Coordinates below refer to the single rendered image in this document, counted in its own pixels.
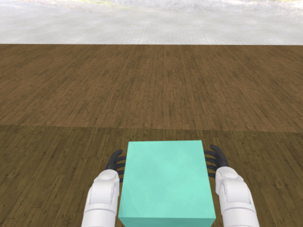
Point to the robot right hand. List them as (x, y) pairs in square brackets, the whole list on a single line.
[(220, 160)]

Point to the right robot forearm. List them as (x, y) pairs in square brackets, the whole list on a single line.
[(237, 206)]

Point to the carton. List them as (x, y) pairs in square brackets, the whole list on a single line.
[(166, 184)]

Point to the left robot forearm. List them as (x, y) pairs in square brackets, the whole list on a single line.
[(101, 204)]

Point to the robot left hand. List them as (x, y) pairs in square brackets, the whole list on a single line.
[(112, 163)]

